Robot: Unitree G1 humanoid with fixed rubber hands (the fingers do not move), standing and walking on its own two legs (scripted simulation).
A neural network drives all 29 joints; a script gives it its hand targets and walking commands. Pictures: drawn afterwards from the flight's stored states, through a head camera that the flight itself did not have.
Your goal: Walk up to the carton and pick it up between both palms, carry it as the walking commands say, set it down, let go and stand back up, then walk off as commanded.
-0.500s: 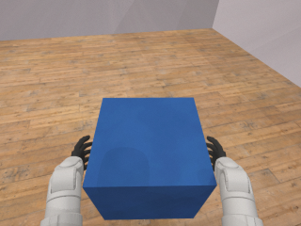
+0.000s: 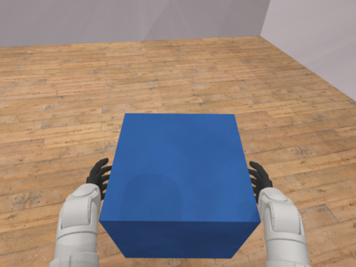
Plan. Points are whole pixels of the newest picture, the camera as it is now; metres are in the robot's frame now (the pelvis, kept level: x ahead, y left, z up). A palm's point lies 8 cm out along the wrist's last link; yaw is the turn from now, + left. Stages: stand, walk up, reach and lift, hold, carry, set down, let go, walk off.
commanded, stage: carry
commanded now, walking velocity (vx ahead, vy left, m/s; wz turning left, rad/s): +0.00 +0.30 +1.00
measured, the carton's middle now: (179, 187) +0.34 +0.00 -0.02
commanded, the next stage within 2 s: none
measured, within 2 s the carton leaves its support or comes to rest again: neither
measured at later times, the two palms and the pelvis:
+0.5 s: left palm out of the picture +0.20 +0.35 +0.07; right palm (192, 183) +0.27 -0.02 +0.09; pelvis +0.00 +0.10 +0.00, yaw +9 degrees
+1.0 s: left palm out of the picture +0.14 +0.31 +0.08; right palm (214, 208) +0.22 -0.06 +0.09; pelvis -0.04 +0.07 -0.01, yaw +12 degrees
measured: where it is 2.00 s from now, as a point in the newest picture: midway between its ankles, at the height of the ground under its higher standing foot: outside the picture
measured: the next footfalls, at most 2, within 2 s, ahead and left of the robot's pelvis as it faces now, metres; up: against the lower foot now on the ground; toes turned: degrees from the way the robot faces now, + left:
left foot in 0.22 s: +0.05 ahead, +0.20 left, +0.00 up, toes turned +3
right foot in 0.66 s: +0.03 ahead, -0.04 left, +0.00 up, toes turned +10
